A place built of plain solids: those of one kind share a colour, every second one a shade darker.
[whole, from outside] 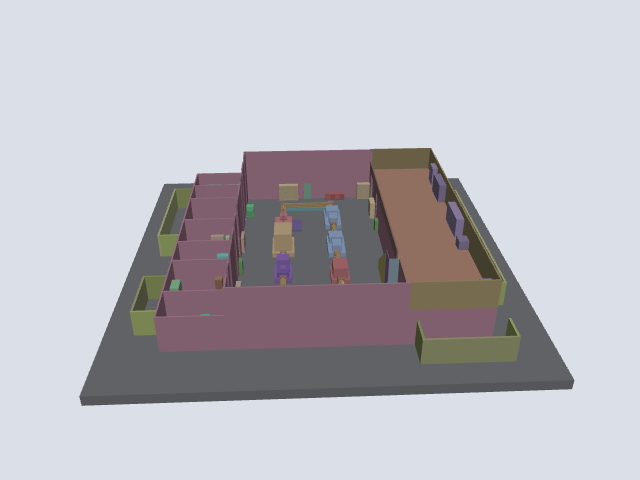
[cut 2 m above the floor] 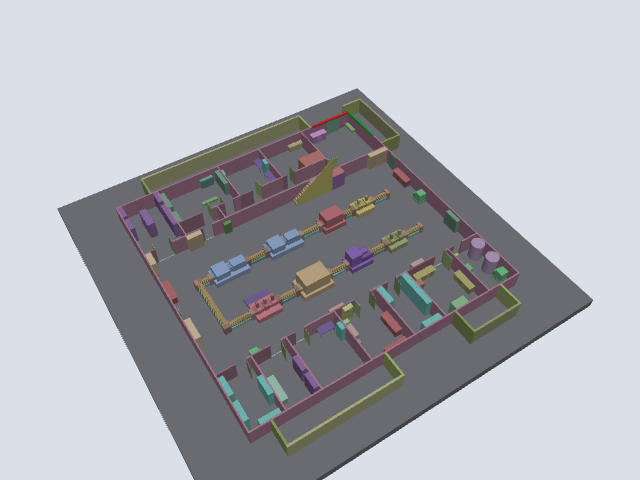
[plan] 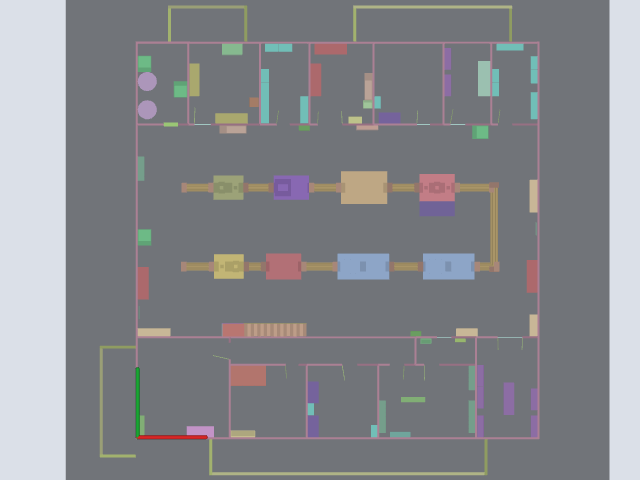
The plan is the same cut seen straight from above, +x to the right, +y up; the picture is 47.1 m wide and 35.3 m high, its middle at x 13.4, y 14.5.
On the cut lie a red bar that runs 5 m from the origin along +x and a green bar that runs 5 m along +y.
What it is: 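A pump hall with its main, pump sets and valves, low rooms beside it, and over them a gallery reached by a steep steel stair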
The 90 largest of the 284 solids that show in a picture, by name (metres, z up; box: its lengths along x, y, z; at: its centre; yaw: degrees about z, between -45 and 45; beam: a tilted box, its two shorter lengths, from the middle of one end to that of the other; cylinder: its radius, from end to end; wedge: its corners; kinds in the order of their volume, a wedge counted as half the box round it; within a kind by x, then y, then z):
{
 "wall_1": {"box": [0.15, 7.64, 3.75], "at": [-0.07, 3.67, 1.82]},
 "wall_2": {"box": [0.15, 15.96, 6.55], "at": [-0.07, 15.17, 3.23]},
 "wall_3": {"box": [0.15, 6.24, 3.75], "at": [-0.07, 25.97, 1.82]},
 "wall_4": {"box": [1.92, 0.15, 6.55], "at": [0.96, 23.0, 3.23]},
 "wall_5": {"box": [4.02, 0.15, 3.75], "at": [1.86, 29.02, 1.82]},
 "wall_6": {"box": [7.06, 0.15, 3.75], "at": [3.38, -0.07, 1.82]},
 "wall_7": {"box": [6.76, 0.15, 3.91], "at": [3.38, 7.34, 1.91]},
 "wall_8": {"box": [0.15, 5.94, 3.75], "at": [3.72, 25.97, 1.82]},
 "wall_9": {"box": [5.56, 0.15, 3.75], "at": [6.35, 29.02, 1.82]},
 "wall_10": {"box": [0.15, 5.33, 3.75], "at": [6.76, 2.67, 1.82]},
 "wall_11": {"box": [3.61, 0.15, 6.55], "at": [7.17, 23.0, 3.23]},
 "wall_12": {"box": [4.12, 0.15, 3.75], "at": [8.82, 5.33, 1.82]},
 "wall_13": {"box": [0.15, 5.94, 3.75], "at": [8.98, 25.97, 1.82]},
 "wall_14": {"box": [5.97, 0.15, 3.75], "at": [9.6, -0.07, 1.82]},
 "wall_15": {"box": [3.94, 0.15, 3.75], "at": [10.8, 29.02, 1.82]},
 "wall_16": {"box": [0.15, 5.33, 3.75], "at": [12.43, 2.67, 1.82]},
 "wall_17": {"box": [0.15, 5.94, 3.75], "at": [12.62, 25.97, 1.82]},
 "wall_18": {"box": [13.66, 0.15, 3.91], "at": [13.59, 7.34, 1.91]},
 "wall_19": {"box": [5.02, 0.15, 3.75], "at": [14.98, 29.02, 1.82]},
 "wall_20": {"box": [5.55, 0.15, 3.75], "at": [15.05, -0.07, 1.82]},
 "wall_21": {"box": [2.31, 0.15, 6.55], "at": [16.18, 23.0, 3.23]},
 "wall_22": {"box": [0.15, 5.94, 3.75], "at": [17.34, 25.97, 1.82]},
 "wall_23": {"box": [0.15, 5.33, 3.75], "at": [17.68, 2.67, 1.82]},
 "wall_24": {"box": [3.19, 0.15, 6.55], "at": [18.94, 23.0, 3.23]},
 "wall_25": {"box": [5.44, 0.15, 3.75], "at": [19.91, 29.02, 1.82]},
 "wall_26": {"box": [7.5, 0.15, 3.75], "at": [21.28, -0.07, 1.82]},
 "wall_27": {"box": [0.15, 5.94, 3.75], "at": [22.48, 25.97, 1.82]},
 "wall_28": {"box": [2.72, 0.15, 3.75], "at": [23.52, 5.33, 1.82]},
 "wall_29": {"box": [3.82, 0.15, 3.75], "at": [24.24, 29.02, 1.82]},
 "wall_30": {"box": [0.15, 5.33, 3.75], "at": [24.88, 2.67, 1.82]},
 "wall_31": {"box": [1.91, 0.15, 6.55], "at": [25.05, 23.0, 3.23]},
 "wall_32": {"box": [0.15, 5.94, 3.75], "at": [26.0, 25.97, 1.82]},
 "wall_33": {"box": [4.82, 0.15, 3.75], "at": [27.14, -0.07, 1.82]},
 "wall_34": {"box": [3.7, 0.15, 3.75], "at": [27.7, 29.02, 1.82]},
 "wall_35": {"box": [1.85, 0.15, 6.55], "at": [28.47, 23.0, 3.23]},
 "wall_36": {"box": [0.15, 7.64, 3.75], "at": [29.48, 3.67, 1.82]},
 "wall_37": {"box": [0.15, 15.96, 6.55], "at": [29.48, 15.17, 3.23]},
 "wall_38": {"box": [0.15, 6.24, 3.75], "at": [29.48, 25.97, 1.82]},
 "mezz_deck_1": {"box": [29.4, 7.39, 0.15], "at": [14.7, 3.7, 3.79]},
 "yard_wall_1": {"box": [0.22, 8.23, 2.65], "at": [-2.69, 2.62, 1.27]},
 "yard_wall_2": {"box": [5.83, 0.22, 2.65], "at": [5.13, 31.63, 1.27]},
 "yard_wall_3": {"box": [20.46, 0.22, 2.65], "at": [15.49, -2.69, 1.27]},
 "yard_wall_4": {"box": [11.69, 0.22, 2.65], "at": [21.68, 31.63, 1.27]},
 "mezz_outer_1": {"box": [0.15, 7.64, 2.86], "at": [-0.07, 3.67, 5.13]},
 "mezz_outer_2": {"box": [7.06, 0.15, 2.86], "at": [3.38, -0.07, 5.13]},
 "mezz_outer_3": {"box": [5.97, 0.15, 2.86], "at": [9.6, -0.07, 5.13]},
 "mezz_outer_4": {"box": [5.55, 0.15, 2.86], "at": [15.05, -0.07, 5.13]},
 "mezz_outer_5": {"box": [7.5, 0.15, 2.86], "at": [21.28, -0.07, 5.13]},
 "mezz_outer_6": {"box": [4.82, 0.15, 2.86], "at": [27.14, -0.07, 5.13]},
 "mezz_outer_7": {"box": [0.15, 7.64, 2.86], "at": [29.48, 3.67, 5.13]},
 "surge_vessel_1": {"box": [3.4, 2.4, 0.52], "at": [16.65, 18.35, 0.36]},
 "surge_vessel_2": {"box": [2.79, 1.93, 2.08], "at": [16.65, 18.35, 1.66]},
 "mezz_kept_1": {"box": [4.0, 0.8, 2.15], "at": [13.77, 0.41, 4.88]},
 "mezz_kept_2": {"box": [3.2, 0.8, 2.15], "at": [21.44, 0.41, 4.88]},
 "mezz_kept_3": {"box": [1.6, 0.6, 2.15], "at": [25.29, 0.31, 4.88]},
 "yard_cheek_1": {"box": [2.65, 0.22, 2.65], "at": [-1.48, -1.39, 1.27]},
 "yard_cheek_2": {"box": [2.65, 0.22, 2.65], "at": [-1.48, 6.62, 1.27]},
 "yard_cheek_3": {"box": [0.22, 2.65, 2.65], "at": [2.33, 30.41, 1.27]},
 "yard_cheek_4": {"box": [0.22, 2.65, 2.65], "at": [5.37, -1.48, 1.27]},
 "yard_cheek_5": {"box": [0.22, 2.65, 2.65], "at": [7.94, 30.41, 1.27]},
 "yard_cheek_6": {"box": [0.22, 2.65, 2.65], "at": [15.95, 30.41, 1.27]},
 "yard_cheek_7": {"box": [0.22, 2.65, 2.65], "at": [25.61, -1.48, 1.27]},
 "yard_cheek_8": {"box": [0.22, 2.65, 2.65], "at": [27.42, 30.41, 1.27]},
 "pump_set_1": {"box": [3.8, 1.9, 0.52], "at": [16.59, 12.55, 0.36]},
 "pump_set_2": {"box": [1.46, 1.5, 0.78], "at": [17.5, 12.55, 1.01]},
 "pump_set_3": {"box": [3.8, 1.9, 0.52], "at": [22.87, 12.55, 0.36]},
 "pump_set_4": {"box": [1.46, 1.5, 0.78], "at": [23.78, 12.55, 1.01]},
 "switch_panel_1": {"box": [2.4, 0.58, 2.0], "at": [1.2, 7.7, 1.1]},
 "switch_panel_2": {"box": [1.6, 0.58, 2.0], "at": [24.2, 7.7, 1.1]},
 "switch_panel_3": {"box": [0.58, 1.6, 2.0], "at": [29.11, 8.21, 1.1]},
 "switch_panel_4": {"box": [0.58, 2.4, 2.0], "at": [29.11, 17.72, 1.1]},
 "cubicles_1": {"box": [2.6, 1.48, 1.9], "at": [8.13, 4.52, 1.05]},
 "tank_1": {"cylinder": 0.7, "from": [0.7, 24.07, 0.0], "to": [0.7, 24.07, 2.2]},
 "tank_2": {"cylinder": 0.7, "from": [0.7, 26.16, 0.0], "to": [0.7, 26.16, 2.2]},
 "panel_1": {"box": [0.48, 1.6, 2.0], "at": [25.19, 0.8, 1.1]},
 "panel_2": {"box": [0.48, 1.6, 2.0], "at": [25.19, 2.92, 1.1]},
 "panel_3": {"box": [0.78, 2.4, 2.0], "at": [27.3, 2.82, 1.1]},
 "strainer_1": {"box": [2.6, 1.9, 0.52], "at": [10.73, 12.55, 0.36]},
 "strainer_2": {"box": [2.1, 1.5, 1.18], "at": [10.73, 12.55, 1.21]},
 "mezz_landing_1": {"box": [1.6, 0.94, 3.91], "at": [7.02, 7.87, 1.91]},
 "dosing_skid_1": {"box": [2.6, 1.8, 0.52], "at": [11.29, 18.35, 0.36]},
 "dosing_skid_2": {"box": [1.22, 1.31, 1.36], "at": [11.88, 18.35, 1.3]},
 "lockers_1": {"box": [0.48, 2.4, 1.7], "at": [17.99, 1.5, 0.95]},
 "lockers_2": {"box": [0.48, 2.4, 1.7], "at": [24.57, 1.5, 0.95]},
 "mezz_parapet_1": {"box": [21.68, 0.15, 1.15], "at": [18.56, 7.34, 4.38]},
 "fume_cupboard_1": {"box": [1.5, 0.83, 2.2], "at": [6.95, 28.53, 1.2]},
 "manifold_valves_1": {"box": [2.6, 2.0, 0.52], "at": [22.01, 18.35, 0.36]},
 "inlet_valves_1": {"box": [2.2, 1.8, 0.52], "at": [6.7, 12.55, 0.36]},
 "outlet_valves_1": {"box": [2.2, 1.8, 0.52], "at": [6.67, 18.35, 0.36]},
 "conveyor_wall_1": {"box": [0.56, 6.56, 0.45], "at": [26.2, 15.45, 0.17]}
}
